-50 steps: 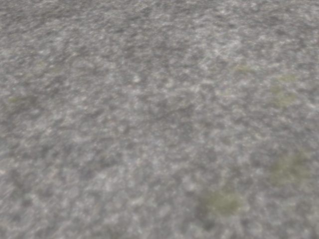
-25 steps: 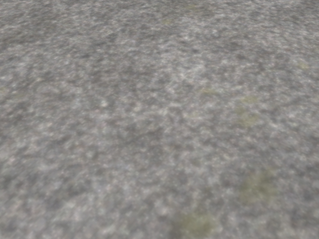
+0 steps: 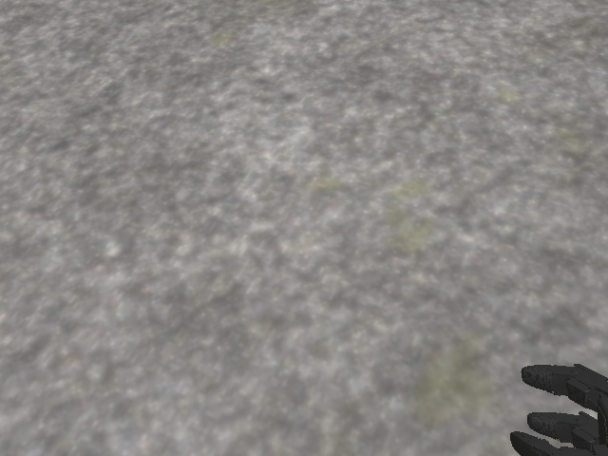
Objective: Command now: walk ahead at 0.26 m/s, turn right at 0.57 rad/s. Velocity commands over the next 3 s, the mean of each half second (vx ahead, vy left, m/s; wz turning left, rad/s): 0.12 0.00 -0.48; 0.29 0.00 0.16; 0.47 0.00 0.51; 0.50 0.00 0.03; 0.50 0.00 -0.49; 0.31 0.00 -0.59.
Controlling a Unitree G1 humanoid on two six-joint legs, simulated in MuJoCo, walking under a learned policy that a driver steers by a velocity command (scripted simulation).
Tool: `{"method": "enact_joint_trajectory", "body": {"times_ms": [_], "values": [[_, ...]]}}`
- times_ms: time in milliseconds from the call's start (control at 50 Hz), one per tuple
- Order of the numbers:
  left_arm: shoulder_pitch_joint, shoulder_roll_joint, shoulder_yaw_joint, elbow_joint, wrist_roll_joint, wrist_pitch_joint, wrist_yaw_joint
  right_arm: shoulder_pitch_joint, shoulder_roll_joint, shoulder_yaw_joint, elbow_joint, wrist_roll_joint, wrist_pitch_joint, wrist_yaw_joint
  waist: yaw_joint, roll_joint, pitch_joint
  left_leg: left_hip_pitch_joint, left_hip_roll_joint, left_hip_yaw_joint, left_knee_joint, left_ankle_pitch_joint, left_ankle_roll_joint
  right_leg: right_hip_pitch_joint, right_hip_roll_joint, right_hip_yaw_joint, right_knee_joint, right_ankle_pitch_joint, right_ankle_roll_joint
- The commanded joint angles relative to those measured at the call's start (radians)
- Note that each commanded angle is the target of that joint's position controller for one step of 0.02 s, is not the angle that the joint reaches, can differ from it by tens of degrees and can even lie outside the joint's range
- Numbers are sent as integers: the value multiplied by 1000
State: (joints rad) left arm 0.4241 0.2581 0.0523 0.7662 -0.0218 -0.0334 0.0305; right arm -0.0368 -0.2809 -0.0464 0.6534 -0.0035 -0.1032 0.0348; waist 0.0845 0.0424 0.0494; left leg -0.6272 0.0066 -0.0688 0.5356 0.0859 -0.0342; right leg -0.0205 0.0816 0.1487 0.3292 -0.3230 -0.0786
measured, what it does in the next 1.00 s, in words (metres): walks ahead: left foot, then right foot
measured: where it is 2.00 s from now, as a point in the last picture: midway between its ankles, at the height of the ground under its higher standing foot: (331, 316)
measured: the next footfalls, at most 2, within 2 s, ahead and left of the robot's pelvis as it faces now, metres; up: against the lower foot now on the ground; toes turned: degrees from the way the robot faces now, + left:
left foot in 0.10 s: +0.27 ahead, +0.11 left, +0.00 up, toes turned -8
right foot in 0.52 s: +0.17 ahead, -0.13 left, +0.00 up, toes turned -15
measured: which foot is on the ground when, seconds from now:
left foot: up 0.00-0.08, down 0.10-0.52, up 0.54-0.94, down 0.96-1.00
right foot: down 0.00-0.10, up 0.12-0.50, down 0.52-0.98, up 1.00-1.00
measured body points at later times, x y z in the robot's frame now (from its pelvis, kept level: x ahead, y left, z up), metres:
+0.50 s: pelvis +0.14 +0.01 -0.01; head +0.17 -0.02 +0.44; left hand +0.37 +0.23 -0.09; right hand +0.19 -0.30 -0.13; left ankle +0.23 +0.11 -0.74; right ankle +0.14 -0.12 -0.74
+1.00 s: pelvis +0.27 +0.02 -0.02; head +0.29 +0.04 +0.43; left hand +0.38 +0.31 -0.14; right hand +0.38 -0.27 -0.11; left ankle +0.32 +0.10 -0.74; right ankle +0.14 -0.12 -0.72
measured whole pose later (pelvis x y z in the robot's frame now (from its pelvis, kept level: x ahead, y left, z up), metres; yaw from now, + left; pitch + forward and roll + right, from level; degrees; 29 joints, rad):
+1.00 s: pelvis +0.27 +0.02 -0.02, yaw -6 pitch +1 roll -2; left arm 0.31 0.32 0.08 0.76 0.00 -0.05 0.01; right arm 0.18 -0.31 -0.05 0.78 0.03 -0.04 0.04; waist 0.03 -0.02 0.00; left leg -0.39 0.01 0.05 0.64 -0.26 0.07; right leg -0.17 -0.07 -0.07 0.71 -0.44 0.03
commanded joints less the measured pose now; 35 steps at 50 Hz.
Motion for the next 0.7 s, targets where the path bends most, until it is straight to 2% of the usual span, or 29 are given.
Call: {"method": "enact_joint_trajectory", "body": {"times_ms": [20, 60, 80, 100, 120, 140, 160, 180, 200, 240, 260, 300, 340, 400, 440, 460, 480, 500, 520, 540, 560, 580, 600, 620, 660, 700], "values": [[5, 192, 63, -45, -8, 9, 20, -71, -94, -31, -86, 5, -13, 2, -42, -147, -16, 170, -58, 11, -63, 22, 21, -100, -198, 169, 31, 516, -49], [-51, 191, 69, -73, -2, 16, 23, 36, -133, -49, -59, -3, -16, -10, -93, -167, -80, 274, -59, 12, -78, -40, 51, -52, -185, 200, 161, 661, -24], [-91, 178, 66, -94, -5, 16, 19, 131, -149, -57, -42, -14, -21, -19, -149, -155, -149, 415, -32, 23, -139, 58, 77, -60, -138, 180, 296, 696, 10], [-100, 113, 44, -133, 13, 16, 12, 246, -198, -62, -39, -37, -23, -28, -181, -59, -311, 710, 140, -114, -62, 306, 145, -199, -70, 157, 553, 439, 48], [146, 13, 20, -106, 24, 20, 5, 257, -207, -53, -40, -51, -7, -27, -60, 228, -464, 1016, 438, -442, 12, 709, 324, -475, 91, 110, 893, -483, 106], [219, 158, 38, -84, 0, 28, -1, 243, -182, -56, -42, -19, 12, -20, -56, 220, -534, 977, 483, -603, -71, 353, 372, -537, 11, 103, 1050, -400, 127], [88, 216, 59, -91, -14, 44, 4, 172, -108, -38, -75, -11, 28, -27, -83, 108, -383, 844, 402, -458, -129, 152, 331, -589, -36, 49, 1082, -302, 153], [-1, 234, 65, -110, -12, 60, 11, 119, -68, -23, -72, -6, 44, -33, -84, 31, -264, 700, 337, -318, -164, 47, 289, -602, -69, -4, 1047, -221, 169], [-35, 229, 68, -119, -8, 76, 18, 88, -58, -16, -69, -9, 54, -37, -73, 23, -190, 571, 291, -238, -194, 5, 275, -575, -94, -20, 1027, -186, 180], [-32, 164, 56, -137, -4, 93, 18, 65, -93, -27, -43, -27, 57, -42, -43, 73, -110, 373, 232, -106, -262, -40, 264, -470, -119, -63, 918, -148, 176], [-36, 135, 49, -144, -1, 93, 19, 66, -99, -31, -31, -29, 54, -43, -43, 81, -103, 358, 228, -69, -275, -4, 274, -456, -120, -83, 856, -151, 174], [-79, 109, 34, -165, 15, 85, 19, 92, -124, -39, -6, -23, 51, -45, -60, 67, -136, 394, 263, -61, -276, 110, 313, -444, -135, -86, 751, -138, 168], [-111, 105, 24, -177, 22, 81, 12, 85, -143, -45, 5, -12, 59, -46, -66, 49, -173, 408, 283, -44, -277, 101, 323, -393, -149, -85, 643, -82, 154], [-148, 120, 20, -183, 19, 83, -2, 76, -165, -47, 18, 2, 79, -40, -77, 62, -158, 379, 273, -15, -294, -61, 306, -314, -136, -111, 504, -19, 131], [-167, 128, 19, -187, 20, 83, -11, 87, -173, -45, 35, 11, 87, -33, -80, 65, -137, 377, 269, -17, -282, -173, 289, -273, -123, -127, 399, 2, 112], [-158, 125, 19, -181, 23, 81, -15, 83, -169, -40, 43, 16, 91, -31, -66, 59, -132, 366, 259, -8, -256, -209, 269, -224, -111, -142, 309, 43, 97], [-139, 124, 21, -170, 27, 79, -18, 85, -152, -31, 53, 22, 93, -30, -48, 55, -130, 337, 241, 7, -217, -233, 238, -147, -95, -157, 202, 98, 78], [-138, 141, 24, -172, 32, 78, -17, 125, -115, -16, 75, 23, 92, -26, -46, 37, -126, 292, 210, 28, -174, -285, 176, -70, -105, -126, 108, 149, 50], [-145, 205, 33, -191, 39, 78, -7, 171, -61, 4, 79, -1, 86, -17, -79, -115, -142, 231, 131, 110, -26, -401, 79, -4, -260, 70, 17, 307, -1], [-207, 234, 32, -202, 50, 79, -2, 184, -33, 12, 62, -15, 83, -17, -119, -298, -129, 192, 22, 173, 37, -554, 12, -122, -385, 233, -43, 81, -128], [-202, 212, 32, -206, 48, 67, -8, 108, -117, -6, 58, -12, 85, -22, -43, -241, -87, 183, 24, 127, 178, -576, -4, -168, -367, 254, -108, -159, -163], [-169, 226, 36, -180, 47, 53, -10, 93, -148, -21, 51, 6, 84, -19, -30, -255, -56, 84, 14, 116, 286, -586, 3, -137, -367, 277, -147, -292, -164], [-158, 232, 39, -166, 38, 39, -11, 116, -164, -35, 66, 16, 84, -21, -33, -247, -32, 8, 29, 90, 371, -588, 8, -100, -363, 286, -155, -308, -157], [-161, 211, 34, -156, 27, 25, -8, 139, -175, -43, 78, 20, 83, -20, -38, -241, -20, -54, 49, 63, 408, -548, 14, -52, -364, 272, -156, -287, -145], [-151, 171, 23, -145, 27, 6, 0, 149, -144, -40, 94, 30, 70, -10, -41, -194, -17, -91, 63, 50, 426, -456, 27, -4, -347, 206, -163, -188, -125], [-157, 164, 26, -140, 30, -8, 3, 138, -109, -31, 99, 31, 57, -2, -40, -167, -25, -71, 67, 54, 371, -379, 29, 4, -334, 126, -174, -92, -110]]}}
Over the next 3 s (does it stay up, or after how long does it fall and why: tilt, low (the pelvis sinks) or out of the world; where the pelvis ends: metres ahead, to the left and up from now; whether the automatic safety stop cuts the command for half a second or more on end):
stays up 1.31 0.09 -0.02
